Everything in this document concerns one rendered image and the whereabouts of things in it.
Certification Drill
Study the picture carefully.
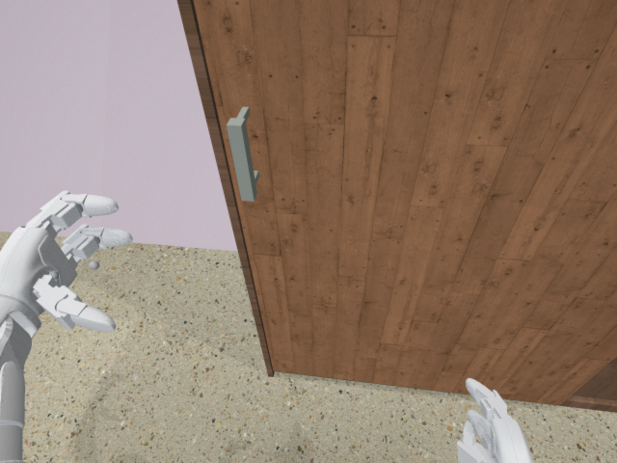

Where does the robot right hand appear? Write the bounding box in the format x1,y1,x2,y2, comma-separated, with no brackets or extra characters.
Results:
457,378,534,463

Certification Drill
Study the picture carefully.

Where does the robot left hand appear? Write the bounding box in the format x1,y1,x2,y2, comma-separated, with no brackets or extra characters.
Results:
0,190,133,332

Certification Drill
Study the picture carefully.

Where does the handle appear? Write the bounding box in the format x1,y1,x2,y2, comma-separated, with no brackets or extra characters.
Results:
227,107,259,202

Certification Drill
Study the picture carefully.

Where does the left robot forearm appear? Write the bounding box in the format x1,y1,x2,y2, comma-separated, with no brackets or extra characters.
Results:
0,295,41,463

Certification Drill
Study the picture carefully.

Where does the wardrobe door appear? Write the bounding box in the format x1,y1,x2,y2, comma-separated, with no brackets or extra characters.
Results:
572,357,617,400
193,0,617,405

